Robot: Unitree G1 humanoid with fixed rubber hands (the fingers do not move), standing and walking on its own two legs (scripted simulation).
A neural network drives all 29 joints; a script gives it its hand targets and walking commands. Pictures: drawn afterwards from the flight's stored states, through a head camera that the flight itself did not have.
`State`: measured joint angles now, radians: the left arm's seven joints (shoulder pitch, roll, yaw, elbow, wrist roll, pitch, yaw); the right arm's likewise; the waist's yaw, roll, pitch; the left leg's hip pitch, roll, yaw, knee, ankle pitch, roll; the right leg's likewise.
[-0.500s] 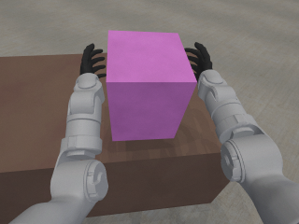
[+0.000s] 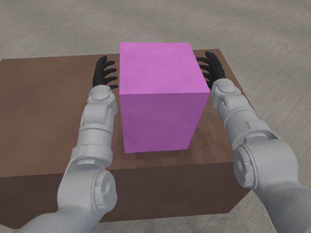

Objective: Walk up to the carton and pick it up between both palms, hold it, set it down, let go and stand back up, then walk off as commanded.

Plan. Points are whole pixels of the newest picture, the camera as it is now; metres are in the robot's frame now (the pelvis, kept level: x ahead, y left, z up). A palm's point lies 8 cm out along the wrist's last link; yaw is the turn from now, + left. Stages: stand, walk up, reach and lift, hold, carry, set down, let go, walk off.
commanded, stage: set down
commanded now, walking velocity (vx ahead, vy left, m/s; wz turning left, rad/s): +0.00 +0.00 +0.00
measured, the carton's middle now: (156, 99) +0.47 +0.02 +0.08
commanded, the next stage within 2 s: none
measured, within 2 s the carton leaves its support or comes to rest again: rests again in 1.08 s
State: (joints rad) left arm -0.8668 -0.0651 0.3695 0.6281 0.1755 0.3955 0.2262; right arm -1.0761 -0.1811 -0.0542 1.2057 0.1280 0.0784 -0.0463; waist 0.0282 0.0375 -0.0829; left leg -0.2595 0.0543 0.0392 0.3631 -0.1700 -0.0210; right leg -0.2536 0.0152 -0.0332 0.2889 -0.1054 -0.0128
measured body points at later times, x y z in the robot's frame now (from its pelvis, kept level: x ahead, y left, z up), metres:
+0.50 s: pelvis +0.02 +0.00 +0.00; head +0.03 -0.02 +0.45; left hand +0.43 +0.16 +0.14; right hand +0.48 -0.13 +0.14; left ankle +0.01 +0.13 -0.75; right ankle +0.02 -0.11 -0.75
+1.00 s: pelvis +0.03 -0.01 +0.00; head +0.06 -0.02 +0.45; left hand +0.44 +0.16 +0.11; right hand +0.50 -0.12 +0.12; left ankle +0.01 +0.13 -0.75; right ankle +0.02 -0.11 -0.75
